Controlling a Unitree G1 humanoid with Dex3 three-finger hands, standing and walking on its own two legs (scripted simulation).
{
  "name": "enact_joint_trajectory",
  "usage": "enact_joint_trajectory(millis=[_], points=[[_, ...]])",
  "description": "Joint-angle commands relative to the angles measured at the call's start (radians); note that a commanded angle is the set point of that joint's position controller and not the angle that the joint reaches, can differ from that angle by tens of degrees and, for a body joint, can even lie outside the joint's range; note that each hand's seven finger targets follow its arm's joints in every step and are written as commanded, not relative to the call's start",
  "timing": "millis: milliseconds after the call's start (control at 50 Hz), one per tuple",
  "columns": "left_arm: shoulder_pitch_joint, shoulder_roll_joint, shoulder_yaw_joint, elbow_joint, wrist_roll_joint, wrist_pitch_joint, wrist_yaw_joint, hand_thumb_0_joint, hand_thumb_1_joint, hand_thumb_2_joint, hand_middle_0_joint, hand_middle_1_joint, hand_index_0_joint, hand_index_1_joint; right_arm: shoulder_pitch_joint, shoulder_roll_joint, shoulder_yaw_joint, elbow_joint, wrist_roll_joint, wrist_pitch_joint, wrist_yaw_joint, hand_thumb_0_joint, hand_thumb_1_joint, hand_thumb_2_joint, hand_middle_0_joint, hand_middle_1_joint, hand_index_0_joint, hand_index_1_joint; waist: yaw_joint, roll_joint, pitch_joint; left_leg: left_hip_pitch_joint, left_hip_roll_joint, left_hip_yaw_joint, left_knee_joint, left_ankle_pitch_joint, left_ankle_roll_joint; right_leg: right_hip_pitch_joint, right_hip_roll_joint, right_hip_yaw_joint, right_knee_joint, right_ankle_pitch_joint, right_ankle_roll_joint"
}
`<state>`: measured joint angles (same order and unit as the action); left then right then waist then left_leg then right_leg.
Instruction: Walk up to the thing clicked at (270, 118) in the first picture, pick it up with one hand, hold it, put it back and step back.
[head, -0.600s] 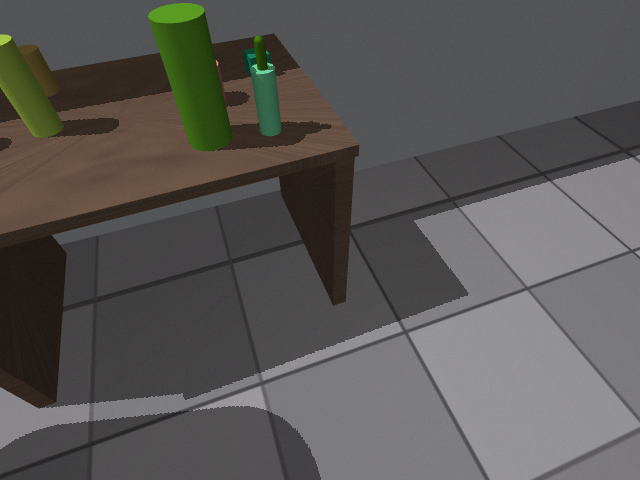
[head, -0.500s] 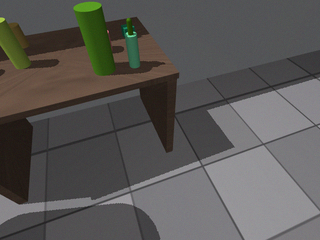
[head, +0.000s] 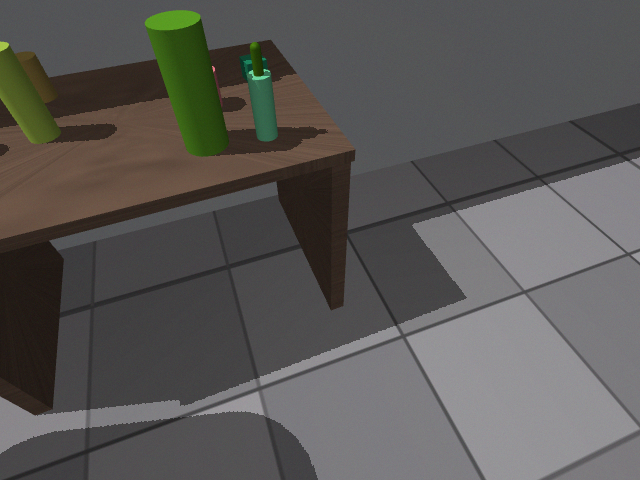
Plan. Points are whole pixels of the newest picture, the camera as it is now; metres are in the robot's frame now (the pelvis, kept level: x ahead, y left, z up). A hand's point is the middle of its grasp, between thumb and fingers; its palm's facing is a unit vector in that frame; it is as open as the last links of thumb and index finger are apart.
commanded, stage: stand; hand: right
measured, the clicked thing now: (261, 93) +0.86 +0.18 +0.05
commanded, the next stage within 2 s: walk up in 0.52 s
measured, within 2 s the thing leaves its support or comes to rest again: neither
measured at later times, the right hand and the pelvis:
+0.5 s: hand out of the picture +0.07 -0.25 -0.16, palm faces -0.03 +0.94 -0.33, open 7.4 cm; pelvis +0.00 +0.00 +0.00, yaw +0 degrees
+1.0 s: hand (446, 459) +0.18 -0.15 -0.15, palm faces -0.20 +0.90 -0.38, open 7.4 cm; pelvis +0.09 +0.11 -0.02, yaw +13 degrees
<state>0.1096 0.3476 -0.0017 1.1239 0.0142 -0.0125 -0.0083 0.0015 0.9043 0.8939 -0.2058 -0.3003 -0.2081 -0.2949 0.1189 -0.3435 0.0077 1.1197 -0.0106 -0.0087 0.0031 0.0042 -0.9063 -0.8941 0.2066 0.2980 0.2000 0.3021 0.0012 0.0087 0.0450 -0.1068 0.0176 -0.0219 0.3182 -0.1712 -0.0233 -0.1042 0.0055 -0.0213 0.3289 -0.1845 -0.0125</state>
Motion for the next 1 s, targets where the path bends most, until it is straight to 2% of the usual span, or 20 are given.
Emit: enact_joint_trajectory(millis=[0,460,480,500,520,540,560,620,720,760,780,800,820,840,860,880,900,920,940,980], points=[[-0.042,0.214,0.037,-0.060,-0.005,-0.024,0.017,0.000,0.900,0.900,-0.200,-0.300,-0.200,-0.300,-0.040,-0.206,-0.040,-0.059,0.003,-0.021,-0.014,0.000,-0.900,-0.900,0.200,0.300,0.200,0.300,0.001,-0.020,-0.056,0.003,0.105,-0.071,-0.037,0.100,0.042,-0.006,-0.133,0.110,-0.067,0.108,-0.017],[-0.025,0.214,0.034,-0.061,-0.004,-0.024,0.018,0.000,0.900,0.900,-0.200,-0.300,-0.200,-0.300,-0.037,-0.214,-0.040,-0.057,0.004,-0.023,-0.014,0.000,-0.900,-0.900,0.200,0.300,0.200,0.300,0.003,-0.005,-0.075,0.016,0.111,-0.076,-0.034,0.144,0.043,0.015,-0.135,0.107,-0.059,0.157,-0.017],[-0.027,0.216,0.034,-0.059,-0.006,-0.023,0.018,0.000,0.900,0.900,-0.200,-0.300,-0.200,-0.300,-0.034,-0.207,-0.037,-0.056,0.004,-0.023,-0.014,0.000,-0.900,-0.900,0.200,0.300,0.200,0.300,0.000,-0.016,-0.054,0.001,0.109,-0.078,-0.041,0.129,0.043,0.003,-0.133,0.108,-0.064,0.138,-0.015],[0.087,0.352,0.125,-0.093,-0.006,-0.043,0.016,0.000,0.900,0.900,-0.200,-0.300,-0.200,-0.300,-0.004,-0.297,-0.103,-0.132,-0.023,-0.003,0.019,0.000,-0.900,-0.900,0.200,0.300,0.200,0.300,0.061,0.013,-0.092,-0.210,0.030,-0.091,0.126,-0.194,0.098,0.194,-0.106,0.089,0.006,-0.260,-0.046],[0.163,0.382,0.145,-0.078,0.008,-0.045,0.021,0.000,0.900,0.900,-0.200,-0.300,-0.200,-0.300,-0.042,-0.260,-0.101,-0.169,-0.030,0.010,0.036,0.000,-0.900,-0.900,0.200,0.300,0.200,0.300,0.094,-0.075,-0.033,-0.432,-0.007,-0.026,0.275,-0.339,0.078,0.267,-0.234,0.236,-0.090,-0.462,-0.105],[0.174,0.409,0.164,-0.105,0.022,-0.050,0.026,0.000,0.900,0.900,-0.200,-0.300,-0.200,-0.300,-0.106,-0.241,-0.105,-0.220,-0.047,0.023,0.049,0.000,-0.900,-0.900,0.200,0.300,0.200,0.300,0.122,-0.145,0.018,-0.546,0.007,-0.022,0.526,-0.324,0.063,0.182,-0.425,0.413,-0.206,-0.546,-0.193],[0.119,0.391,0.166,-0.155,0.024,-0.056,0.028,0.000,0.900,0.900,-0.200,-0.300,-0.200,-0.300,-0.089,-0.247,-0.113,-0.241,-0.055,0.031,0.058,0.000,-0.900,-0.900,0.200,0.300,0.200,0.300,0.095,-0.111,0.070,-0.577,0.075,-0.059,0.605,-0.289,0.050,0.082,-0.487,0.434,-0.233,-0.558,-0.236],[0.036,0.329,0.153,-0.220,0.026,-0.070,0.025,0.000,0.900,0.900,-0.200,-0.300,-0.200,-0.300,0.030,-0.264,-0.146,-0.245,-0.047,0.032,0.090,0.000,-0.900,-0.900,0.200,0.300,0.200,0.300,0.014,-0.072,0.070,-0.525,0.129,-0.085,0.628,-0.201,0.012,0.042,-0.386,0.239,-0.208,-0.378,-0.203],[0.034,0.346,0.164,-0.282,0.032,-0.080,0.004,0.000,0.900,0.900,-0.200,-0.300,-0.200,-0.300,0.051,-0.222,-0.148,-0.287,-0.036,0.016,0.115,0.000,-0.900,-0.900,0.200,0.300,0.200,0.300,0.019,-0.157,0.057,-0.311,0.129,0.004,0.384,-0.129,0.006,-0.076,-0.296,-0.001,-0.104,-0.198,-0.163],[0.036,0.355,0.164,-0.291,0.032,-0.074,-0.002,0.000,0.900,0.900,-0.200,-0.300,-0.200,-0.300,0.097,-0.233,-0.160,-0.279,-0.030,0.008,0.111,0.000,-0.900,-0.900,0.200,0.300,0.200,0.300,0.001,-0.161,0.029,-0.192,0.092,0.087,0.344,-0.090,0.010,-0.140,-0.279,-0.038,-0.030,-0.249,-0.145],[0.025,0.357,0.162,-0.295,0.029,-0.068,-0.005,0.000,0.900,0.900,-0.200,-0.300,-0.200,-0.300,0.147,-0.239,-0.166,-0.265,-0.026,0.005,0.107,0.000,-0.900,-0.900,0.200,0.300,0.200,0.300,-0.032,-0.137,0.019,-0.114,0.067,0.130,0.305,-0.056,0.015,-0.189,-0.272,-0.059,0.031,-0.302,-0.139],[0.037,0.328,0.152,-0.303,0.037,-0.060,-0.006,0.000,0.900,0.900,-0.200,-0.300,-0.200,-0.300,0.228,-0.264,-0.179,-0.233,-0.025,0.002,0.098,0.000,-0.900,-0.900,0.200,0.300,0.200,0.300,-0.061,-0.043,-0.017,0.014,0.035,0.138,0.314,-0.104,0.024,-0.272,-0.256,-0.074,0.164,-0.332,-0.124],[0.074,0.282,0.136,-0.303,0.039,-0.052,-0.008,0.000,0.900,0.900,-0.200,-0.300,-0.200,-0.300,0.328,-0.302,-0.195,-0.203,-0.024,-0.003,0.084,0.000,-0.900,-0.900,0.200,0.300,0.200,0.300,-0.105,0.101,-0.064,0.136,-0.015,0.139,0.303,-0.214,0.048,-0.338,-0.197,-0.119,0.394,-0.295,-0.109],[0.114,0.206,0.111,-0.319,0.026,-0.047,-0.017,0.000,0.900,0.900,-0.200,-0.300,-0.200,-0.300,0.427,-0.378,-0.212,-0.201,-0.031,-0.010,0.066,0.000,-0.900,-0.900,0.200,0.300,0.200,0.300,-0.158,0.353,-0.050,0.179,0.116,-0.166,0.067,-0.476,0.130,-0.471,-0.096,-0.172,0.780,-0.294,-0.063],[0.061,0.214,0.107,-0.358,0.002,-0.054,-0.016,0.000,0.900,0.900,-0.200,-0.300,-0.200,-0.300,0.397,-0.454,-0.209,-0.249,-0.019,-0.023,0.063,0.000,-0.900,-0.900,0.200,0.300,0.200,0.300,-0.147,0.410,-0.033,0.090,0.324,-0.729,-0.190,-0.562,0.247,-0.607,0.015,-0.058,0.890,-0.444,-0.040],[0.027,0.296,0.113,-0.352,0.009,-0.055,-0.008,0.000,0.900,0.900,-0.200,-0.300,-0.200,-0.300,0.314,-0.483,-0.213,-0.273,0.001,-0.021,0.059,0.000,-0.900,-0.900,0.200,0.300,0.200,0.300,-0.100,0.215,0.037,-0.068,0.393,-0.795,-0.214,-0.668,0.307,-0.568,-0.080,0.075,0.910,-0.407,-0.043],[0.093,0.319,0.113,-0.327,-0.003,-0.054,-0.009,0.000,0.900,0.900,-0.200,-0.300,-0.200,-0.300,0.233,-0.438,-0.195,-0.308,0.000,-0.025,0.052,0.000,-0.900,-0.900,0.200,0.300,0.200,0.300,-0.039,0.132,0.052,-0.051,0.351,-0.633,-0.150,-0.608,0.302,-0.573,-0.121,0.077,0.912,-0.330,-0.046],[0.154,0.314,0.114,-0.289,-0.011,-0.053,-0.013,0.000,0.900,0.900,-0.200,-0.300,-0.200,-0.300,0.193,-0.388,-0.174,-0.331,-0.006,-0.033,0.045,0.000,-0.900,-0.900,0.200,0.300,0.200,0.300,-0.008,0.107,0.031,-0.033,0.290,-0.508,-0.079,-0.468,0.276,-0.541,-0.145,0.072,0.858,-0.265,-0.036],[0.173,0.312,0.118,-0.269,-0.012,-0.056,-0.015,0.000,0.900,0.900,-0.200,-0.300,-0.200,-0.300,0.205,-0.350,-0.163,-0.339,-0.006,-0.040,0.038,0.000,-0.900,-0.900,0.200,0.300,0.200,0.300,-0.006,0.107,0.010,-0.056,0.249,-0.421,-0.046,-0.332,0.251,-0.484,-0.143,0.062,0.780,-0.246,-0.034],[0.210,0.297,0.123,-0.256,-0.006,-0.045,-0.025,0.000,0.900,0.900,-0.200,-0.300,-0.200,-0.300,0.210,-0.335,-0.152,-0.339,-0.004,-0.051,0.037,0.000,-0.900,-0.900,0.200,0.300,0.200,0.300,0.009,0.136,0.013,-0.153,0.206,-0.308,-0.066,-0.268,0.238,-0.369,-0.128,0.021,0.674,-0.204,-0.015]])
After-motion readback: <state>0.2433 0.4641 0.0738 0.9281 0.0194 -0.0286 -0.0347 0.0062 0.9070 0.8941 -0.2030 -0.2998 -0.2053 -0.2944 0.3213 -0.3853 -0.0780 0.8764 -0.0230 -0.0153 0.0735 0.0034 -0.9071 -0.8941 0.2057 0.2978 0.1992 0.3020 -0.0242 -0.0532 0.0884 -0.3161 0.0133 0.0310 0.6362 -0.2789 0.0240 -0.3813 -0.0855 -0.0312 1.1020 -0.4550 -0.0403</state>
